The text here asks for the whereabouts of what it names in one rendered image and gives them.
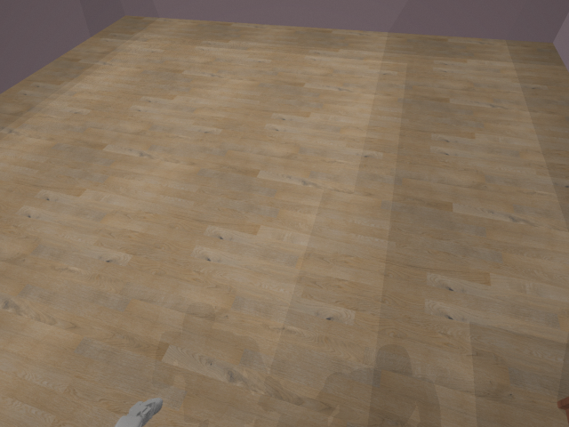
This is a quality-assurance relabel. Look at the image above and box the robot left hand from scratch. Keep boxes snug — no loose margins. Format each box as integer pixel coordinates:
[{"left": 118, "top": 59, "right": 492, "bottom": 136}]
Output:
[{"left": 115, "top": 398, "right": 163, "bottom": 427}]

